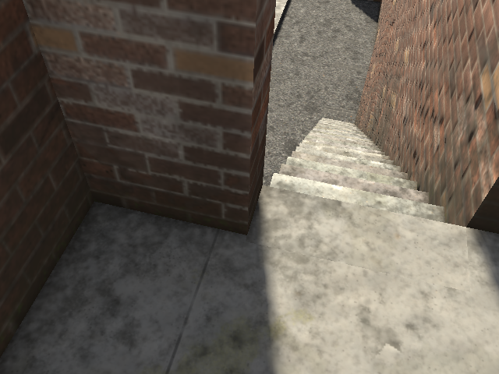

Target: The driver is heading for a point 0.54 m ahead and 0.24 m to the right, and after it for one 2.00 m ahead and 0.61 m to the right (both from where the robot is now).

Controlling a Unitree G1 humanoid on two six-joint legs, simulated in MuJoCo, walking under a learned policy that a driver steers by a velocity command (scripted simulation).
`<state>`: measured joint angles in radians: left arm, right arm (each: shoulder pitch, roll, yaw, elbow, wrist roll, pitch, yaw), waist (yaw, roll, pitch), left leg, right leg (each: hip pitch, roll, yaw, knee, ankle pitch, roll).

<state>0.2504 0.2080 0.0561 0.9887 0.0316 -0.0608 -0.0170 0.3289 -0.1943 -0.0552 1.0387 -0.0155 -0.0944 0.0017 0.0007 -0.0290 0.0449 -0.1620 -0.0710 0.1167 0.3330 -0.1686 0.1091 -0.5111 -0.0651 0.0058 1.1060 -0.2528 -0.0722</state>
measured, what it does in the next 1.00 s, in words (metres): walks ahead, turning right: right foot, then left foot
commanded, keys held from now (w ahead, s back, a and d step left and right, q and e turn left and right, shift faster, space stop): w+e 1.00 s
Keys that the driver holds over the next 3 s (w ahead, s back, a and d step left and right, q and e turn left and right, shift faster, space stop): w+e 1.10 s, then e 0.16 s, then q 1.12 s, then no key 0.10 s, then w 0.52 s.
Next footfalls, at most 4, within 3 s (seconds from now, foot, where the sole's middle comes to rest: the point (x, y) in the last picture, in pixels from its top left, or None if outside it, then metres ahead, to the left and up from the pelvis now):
0.36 right None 0.33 -0.11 -0.78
0.88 left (276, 310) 0.68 -0.07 -0.78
1.38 right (378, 300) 0.71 -0.37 -0.78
1.92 left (299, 295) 0.72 -0.13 -0.78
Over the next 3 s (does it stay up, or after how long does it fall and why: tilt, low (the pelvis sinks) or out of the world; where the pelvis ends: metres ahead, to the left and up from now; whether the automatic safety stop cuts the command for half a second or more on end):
stays up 0.71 -0.24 -0.01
